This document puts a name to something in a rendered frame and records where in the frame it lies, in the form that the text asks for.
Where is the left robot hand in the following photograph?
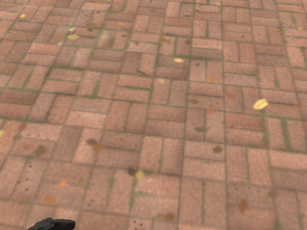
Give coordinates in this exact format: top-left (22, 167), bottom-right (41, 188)
top-left (25, 218), bottom-right (76, 230)

